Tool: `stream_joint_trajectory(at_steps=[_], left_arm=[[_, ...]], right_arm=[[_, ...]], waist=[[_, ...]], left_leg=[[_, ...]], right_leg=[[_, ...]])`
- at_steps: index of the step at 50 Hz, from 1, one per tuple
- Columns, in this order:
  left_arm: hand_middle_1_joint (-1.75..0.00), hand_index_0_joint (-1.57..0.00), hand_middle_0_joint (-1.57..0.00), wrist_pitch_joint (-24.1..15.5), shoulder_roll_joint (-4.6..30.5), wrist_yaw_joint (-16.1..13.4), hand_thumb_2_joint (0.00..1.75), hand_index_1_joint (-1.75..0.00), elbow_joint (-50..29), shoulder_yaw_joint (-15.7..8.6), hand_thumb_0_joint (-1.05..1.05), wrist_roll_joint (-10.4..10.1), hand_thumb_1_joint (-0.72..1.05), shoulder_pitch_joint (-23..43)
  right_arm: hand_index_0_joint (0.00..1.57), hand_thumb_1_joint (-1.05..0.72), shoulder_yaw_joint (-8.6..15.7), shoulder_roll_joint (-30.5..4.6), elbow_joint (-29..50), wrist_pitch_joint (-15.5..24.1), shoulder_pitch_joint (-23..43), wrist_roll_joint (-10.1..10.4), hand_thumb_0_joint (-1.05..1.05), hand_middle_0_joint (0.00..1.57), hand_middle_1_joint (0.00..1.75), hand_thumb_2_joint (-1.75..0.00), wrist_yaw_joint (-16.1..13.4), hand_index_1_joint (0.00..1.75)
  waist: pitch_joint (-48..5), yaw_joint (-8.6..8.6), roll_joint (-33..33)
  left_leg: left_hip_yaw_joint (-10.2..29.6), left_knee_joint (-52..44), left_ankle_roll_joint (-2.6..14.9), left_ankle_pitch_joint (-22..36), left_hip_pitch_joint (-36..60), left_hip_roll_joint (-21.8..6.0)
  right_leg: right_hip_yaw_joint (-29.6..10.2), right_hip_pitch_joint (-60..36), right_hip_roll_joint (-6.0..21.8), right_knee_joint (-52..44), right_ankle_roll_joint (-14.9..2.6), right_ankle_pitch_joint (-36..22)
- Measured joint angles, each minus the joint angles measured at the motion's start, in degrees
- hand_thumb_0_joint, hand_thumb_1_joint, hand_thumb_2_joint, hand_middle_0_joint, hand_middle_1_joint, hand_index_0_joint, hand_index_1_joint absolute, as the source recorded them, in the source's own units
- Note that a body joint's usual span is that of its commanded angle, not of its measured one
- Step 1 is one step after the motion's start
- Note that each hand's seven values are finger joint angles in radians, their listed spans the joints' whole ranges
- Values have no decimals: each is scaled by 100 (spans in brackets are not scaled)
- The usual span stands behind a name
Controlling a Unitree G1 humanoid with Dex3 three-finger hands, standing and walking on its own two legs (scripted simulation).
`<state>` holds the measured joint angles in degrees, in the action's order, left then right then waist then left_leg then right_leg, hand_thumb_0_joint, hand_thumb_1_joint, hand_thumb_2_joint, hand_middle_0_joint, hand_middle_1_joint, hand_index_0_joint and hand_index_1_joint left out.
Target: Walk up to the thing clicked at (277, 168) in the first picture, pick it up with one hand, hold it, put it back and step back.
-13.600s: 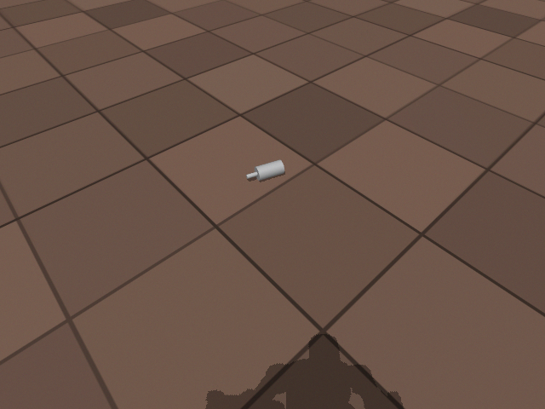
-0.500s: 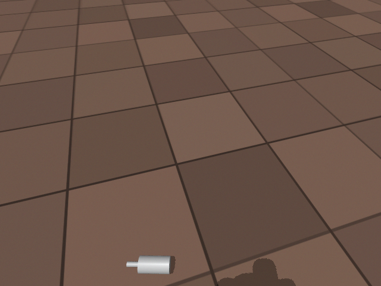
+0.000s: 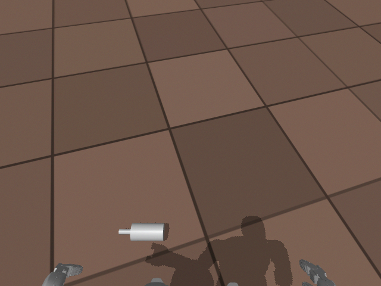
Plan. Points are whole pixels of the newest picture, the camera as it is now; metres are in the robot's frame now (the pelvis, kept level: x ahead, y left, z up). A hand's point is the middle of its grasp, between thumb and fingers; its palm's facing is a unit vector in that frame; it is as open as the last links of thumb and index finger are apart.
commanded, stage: rise first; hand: left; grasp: from above
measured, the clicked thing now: (141, 231) +0.42 +0.23 -0.68
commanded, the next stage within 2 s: none
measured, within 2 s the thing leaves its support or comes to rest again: neither
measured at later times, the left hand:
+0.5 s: hand out of the picture +0.13 +0.27 -0.23, palm faces -0.29 -0.81 -0.52, open 14.2 cm
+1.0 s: hand (110, 254) +0.27 +0.28 -0.42, palm faces -0.46 -0.32 -0.82, open 14.0 cm
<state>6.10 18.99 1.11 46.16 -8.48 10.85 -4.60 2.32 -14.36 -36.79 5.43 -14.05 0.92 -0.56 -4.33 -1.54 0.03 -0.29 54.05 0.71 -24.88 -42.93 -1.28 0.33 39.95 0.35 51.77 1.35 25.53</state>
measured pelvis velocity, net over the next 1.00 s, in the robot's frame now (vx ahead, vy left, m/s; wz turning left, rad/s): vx -0.09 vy -0.02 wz -0.05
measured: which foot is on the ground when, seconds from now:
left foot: down 0.00-1.00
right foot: down 0.00-1.00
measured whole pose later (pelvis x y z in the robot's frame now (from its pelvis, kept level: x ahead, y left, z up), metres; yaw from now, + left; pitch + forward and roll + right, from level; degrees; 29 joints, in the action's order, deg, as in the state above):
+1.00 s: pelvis -0.09 -0.02 -0.28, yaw -3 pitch +34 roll -4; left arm -11.6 33.0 -7.0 52.1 -7.4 48.4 27.2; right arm 2.9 -15.6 -40.6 6.9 -5.3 -1.3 3.2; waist -7.5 -2.1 0.9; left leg 4.1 117.8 -0.5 -36.8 -115.1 -2.0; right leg 2.9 111.3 -0.8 116.7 0.1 39.4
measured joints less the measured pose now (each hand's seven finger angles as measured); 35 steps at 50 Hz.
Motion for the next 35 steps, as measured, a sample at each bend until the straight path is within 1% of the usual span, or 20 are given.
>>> stream_joint_trajectory(at_steps=[5, 10, 16, 19, 21, 24, 26, 31, 35], left_arm=[[-105, -7, -8, -50, 10, -6, 99, -106, -818, -38, 0, 154, -45, -387], [-106, -6, -7, 136, 53, 17, 100, -107, -1410, 35, 0, 298, -49, -678], [-106, -6, -7, 315, 72, -1, 99, -107, -1830, 78, 0, 439, -52, -891], [-106, -7, -7, 326, 90, -6, 99, -107, -1972, 88, 0, 518, -53, -949], [-106, -7, -7, 277, 124, -10, 98, -106, -1987, 109, 0, 617, -53, -922], [-105, -7, -7, 70, 228, -26, 98, -106, -1819, 125, 0, 862, -54, -727], [-105, -7, -8, -148, 323, -41, 98, -106, -1612, 104, 0, 1090, -55, -507], [-105, -8, -8, -807, 624, -112, 98, -106, -1275, 114, 0, 1734, -55, 90], [-105, -8, -9, -1270, 799, -321, 99, -106, -1056, 115, 0, 2278, -55, 690]], right_arm=[[20, -90, 33, 35, 158, 112, 204, -47, 1, 20, 30, -90, -46, 30], [20, -90, -2, 74, 311, 165, 366, -69, 1, 20, 30, -90, -47, 30], [20, -90, -57, 98, 513, 240, 452, -79, 1, 20, 30, -90, -18, 30], [20, -90, -69, 98, 591, 285, 479, -80, 1, 20, 30, -90, 8, 30], [20, -90, -72, 85, 620, 325, 502, -78, 1, 20, 30, -90, 23, 30], [20, -90, -74, 40, 626, 414, 556, -83, 1, 20, 30, -90, 52, 30], [20, -90, -61, -3, 604, 473, 617, -93, 1, 20, 30, -90, 77, 31], [20, -90, 18, -148, 450, 543, 822, -117, 1, 20, 30, -90, 171, 31], [20, -90, 84, -254, 275, 507, 999, -119, 1, 20, 30, -90, 244, 30]], waist=[[-53, 39, -59], [-155, 43, -37], [-315, 33, 17], [-367, 30, 31], [-398, 29, 37], [-464, 29, 24], [-511, 24, 3], [-631, 9, -22], [-638, 8, 10]], left_leg=[[54, 697, -14, -297, -627, -6], [117, 1106, -25, -464, -1049, -13], [169, 1544, -32, -624, -1542, -15], [190, 1803, -35, -707, -1829, -12], [206, 2003, -36, -764, -2057, -6], [216, 2391, -39, -865, -2526, 6], [215, 2721, -43, -947, -2928, 13], [220, 3724, -56, -1179, -4111, 20], [231, 4536, -68, -1316, -5038, 16]], right_leg=[[41, 611, -4, 705, -13, 323], [95, 1000, -13, 1092, -28, 498], [138, 1468, -16, 1520, -37, 671], [153, 1749, -13, 1786, -42, 767], [165, 1972, -8, 1992, -45, 836], [167, 2444, 4, 2409, -51, 961], [159, 2853, 12, 2768, -53, 1063], [137, 4046, 20, 3825, -49, 1342], [125, 4974, 12, 4669, -54, 1508]])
